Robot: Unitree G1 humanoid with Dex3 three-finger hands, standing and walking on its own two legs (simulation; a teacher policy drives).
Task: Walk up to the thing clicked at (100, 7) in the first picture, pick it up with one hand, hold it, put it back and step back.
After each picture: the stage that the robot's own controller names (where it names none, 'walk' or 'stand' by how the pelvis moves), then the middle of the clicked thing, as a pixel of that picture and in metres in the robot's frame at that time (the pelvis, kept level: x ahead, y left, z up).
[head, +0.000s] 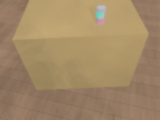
stand; (100, 15) +0.99 -0.09 -0.09
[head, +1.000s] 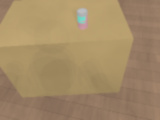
walk; (82, 19) +0.90 +0.06 -0.06
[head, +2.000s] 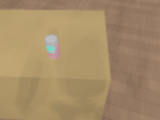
walk; (52, 47) +0.62 +0.23 -0.08
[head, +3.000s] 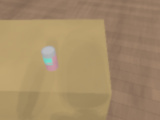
stand; (50, 58) +0.57 +0.20 -0.07
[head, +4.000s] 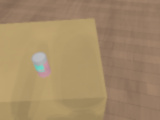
stand; (41, 65) +0.53 +0.23 -0.08
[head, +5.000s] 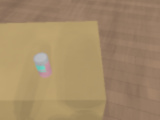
stand; (43, 65) +0.53 +0.23 -0.09
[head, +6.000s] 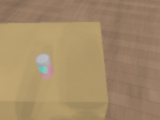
stand; (45, 66) +0.53 +0.22 -0.09
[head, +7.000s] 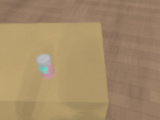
stand; (45, 66) +0.53 +0.22 -0.09
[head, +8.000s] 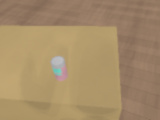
rise first; (59, 68) +0.52 +0.19 -0.09
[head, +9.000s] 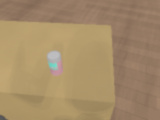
go down; (55, 63) +0.56 +0.17 -0.08
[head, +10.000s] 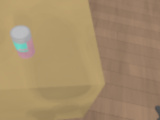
go down; (23, 42) +0.53 +0.18 -0.01
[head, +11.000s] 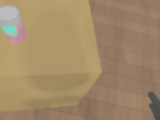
close in; (12, 25) +0.55 +0.18 +0.01
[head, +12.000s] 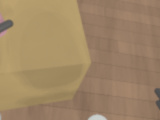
close; out of the picture +0.57 +0.20 +0.03
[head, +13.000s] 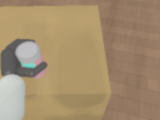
lift; (32, 61) +0.41 +0.17 +0.09
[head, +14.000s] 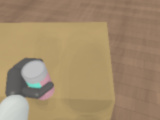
hold; (39, 81) +0.32 +0.16 +0.11
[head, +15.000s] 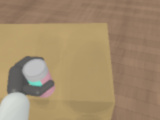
hold; (40, 79) +0.33 +0.16 +0.11
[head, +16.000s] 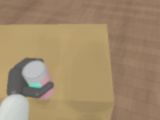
hold; (40, 80) +0.32 +0.16 +0.11
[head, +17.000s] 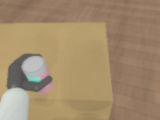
crouch; (38, 75) +0.35 +0.17 +0.10
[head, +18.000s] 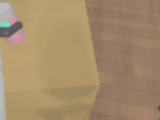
lower; (8, 24) +0.51 +0.19 +0.13
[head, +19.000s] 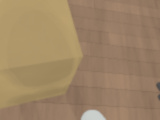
lower; out of the picture +0.57 +0.20 +0.04
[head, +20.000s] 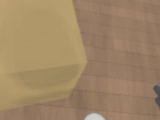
lower; out of the picture +0.56 +0.20 +0.03
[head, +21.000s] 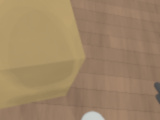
lower; out of the picture +0.57 +0.20 +0.04
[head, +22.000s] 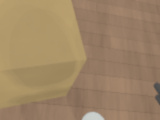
lower; out of the picture +0.57 +0.20 +0.04
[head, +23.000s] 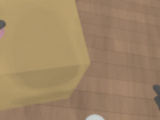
draw back; out of the picture +0.56 +0.19 +0.03
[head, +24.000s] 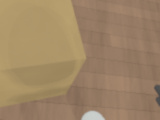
withdraw; out of the picture +0.56 +0.20 +0.03
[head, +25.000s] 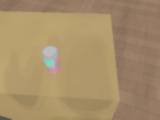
sink last; (52, 60) +0.51 +0.17 -0.04
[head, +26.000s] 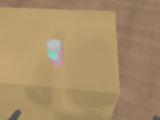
stand; (55, 53) +0.55 +0.18 -0.03
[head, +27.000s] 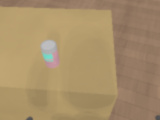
stand; (50, 54) +0.53 +0.18 -0.02
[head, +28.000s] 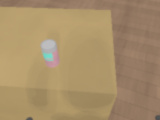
stand; (50, 53) +0.54 +0.18 -0.02
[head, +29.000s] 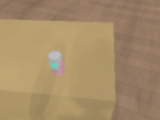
stand; (56, 63) +0.55 +0.18 -0.08
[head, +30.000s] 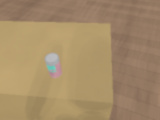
stand; (53, 65) +0.54 +0.19 -0.09
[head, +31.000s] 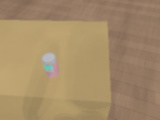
stand; (50, 65) +0.53 +0.20 -0.09
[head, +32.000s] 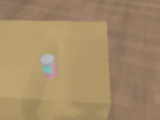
walk; (49, 66) +0.52 +0.20 -0.09
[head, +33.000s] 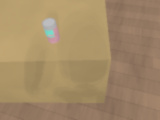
walk; (51, 31) +0.67 +0.21 -0.08
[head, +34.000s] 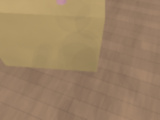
walk; out of the picture +1.03 +0.16 -0.07
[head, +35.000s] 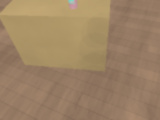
stand; (72, 0) +1.20 +0.17 -0.08
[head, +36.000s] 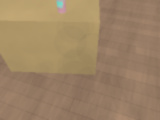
stand; (61, 4) +1.15 +0.17 -0.09
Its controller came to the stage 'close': yes
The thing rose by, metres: 0.20
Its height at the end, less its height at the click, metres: +0.00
